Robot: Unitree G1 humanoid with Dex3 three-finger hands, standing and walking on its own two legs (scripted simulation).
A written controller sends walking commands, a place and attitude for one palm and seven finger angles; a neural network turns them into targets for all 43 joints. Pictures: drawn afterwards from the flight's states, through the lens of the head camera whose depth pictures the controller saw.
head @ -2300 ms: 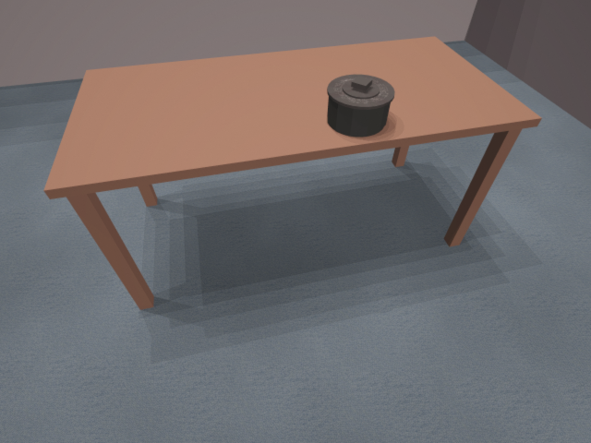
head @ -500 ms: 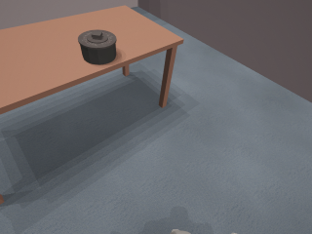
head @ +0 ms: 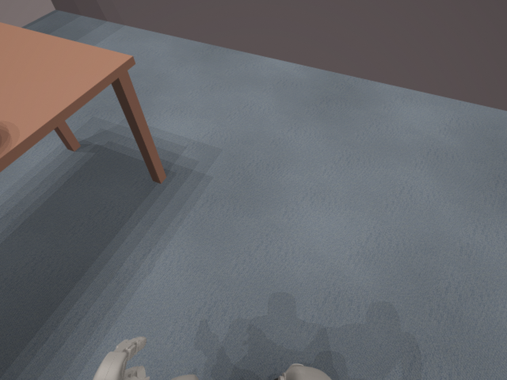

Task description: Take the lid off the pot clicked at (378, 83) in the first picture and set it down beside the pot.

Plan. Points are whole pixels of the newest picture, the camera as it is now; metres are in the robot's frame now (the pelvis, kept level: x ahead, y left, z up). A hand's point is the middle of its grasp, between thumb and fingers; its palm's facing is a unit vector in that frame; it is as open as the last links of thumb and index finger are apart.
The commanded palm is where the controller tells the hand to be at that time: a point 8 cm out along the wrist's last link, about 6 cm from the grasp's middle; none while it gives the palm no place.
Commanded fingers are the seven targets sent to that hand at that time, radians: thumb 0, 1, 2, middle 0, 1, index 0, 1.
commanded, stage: walk to a spot facing it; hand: left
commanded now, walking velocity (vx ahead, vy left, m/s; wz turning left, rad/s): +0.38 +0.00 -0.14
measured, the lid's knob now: out of the picture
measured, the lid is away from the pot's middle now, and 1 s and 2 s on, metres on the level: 0.00 0.00 0.00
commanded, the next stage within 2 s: turn to face it in 0.80 s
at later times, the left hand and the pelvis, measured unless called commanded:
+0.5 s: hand out of the picture +0.09 +0.16 -0.15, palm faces +0.11 -0.98 -0.17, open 7.4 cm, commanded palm none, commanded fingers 0.00 0.90 0.90 -0.20 -0.30 -0.20 -0.30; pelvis +0.22 +0.01 +0.01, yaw -2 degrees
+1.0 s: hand (194, 183) +0.58 +0.15 -0.15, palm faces -0.23 -0.94 -0.25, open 7.3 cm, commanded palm none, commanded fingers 0.00 0.90 0.90 -0.20 -0.30 -0.20 -0.30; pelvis +0.44 -0.03 +0.01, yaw -12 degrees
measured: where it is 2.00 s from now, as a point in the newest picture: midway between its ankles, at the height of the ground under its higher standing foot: (271, 277)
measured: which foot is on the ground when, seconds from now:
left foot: up 0.00-0.52, down 0.54-1.00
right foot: down 0.00-0.56, up 0.58-1.00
